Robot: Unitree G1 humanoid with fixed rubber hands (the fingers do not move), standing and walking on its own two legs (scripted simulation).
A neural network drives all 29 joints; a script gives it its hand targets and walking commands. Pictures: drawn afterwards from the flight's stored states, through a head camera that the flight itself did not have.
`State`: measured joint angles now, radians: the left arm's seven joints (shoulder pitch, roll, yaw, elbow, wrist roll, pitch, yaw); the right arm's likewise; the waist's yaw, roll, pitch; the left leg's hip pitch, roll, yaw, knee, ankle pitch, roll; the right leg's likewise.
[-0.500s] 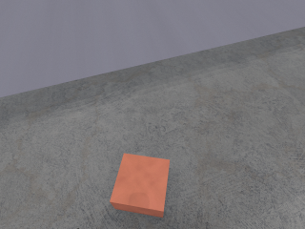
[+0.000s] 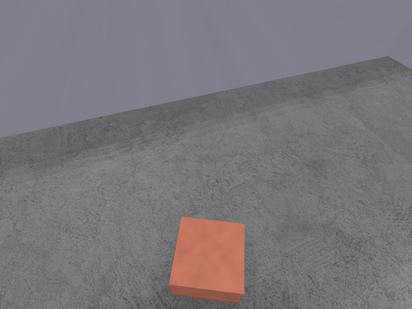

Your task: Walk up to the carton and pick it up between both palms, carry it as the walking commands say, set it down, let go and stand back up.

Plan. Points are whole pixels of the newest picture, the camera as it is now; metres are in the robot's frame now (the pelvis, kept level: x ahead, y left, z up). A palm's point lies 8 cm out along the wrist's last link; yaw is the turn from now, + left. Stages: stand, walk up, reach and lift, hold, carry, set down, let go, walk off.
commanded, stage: walk up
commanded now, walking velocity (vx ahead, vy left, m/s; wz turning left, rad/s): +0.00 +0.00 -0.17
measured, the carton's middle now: (208, 258) +0.47 +0.01 -0.69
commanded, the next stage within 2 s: stand in 0.88 s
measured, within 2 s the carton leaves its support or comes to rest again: neither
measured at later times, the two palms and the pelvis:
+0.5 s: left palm out of the picture +0.05 +0.24 -0.13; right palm out of the picture +0.01 -0.23 -0.14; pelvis +0.00 +0.00 +0.01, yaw -2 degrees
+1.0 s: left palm out of the picture +0.02 +0.23 -0.14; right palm out of the picture -0.01 -0.22 -0.14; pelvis +0.01 +0.01 +0.01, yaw -2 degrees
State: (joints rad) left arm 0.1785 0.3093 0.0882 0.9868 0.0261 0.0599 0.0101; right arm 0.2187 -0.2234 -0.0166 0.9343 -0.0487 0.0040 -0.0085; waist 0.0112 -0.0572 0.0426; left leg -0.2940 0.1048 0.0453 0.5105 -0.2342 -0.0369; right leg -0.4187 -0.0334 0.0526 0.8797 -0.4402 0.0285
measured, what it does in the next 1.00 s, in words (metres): steps on the spot: right foot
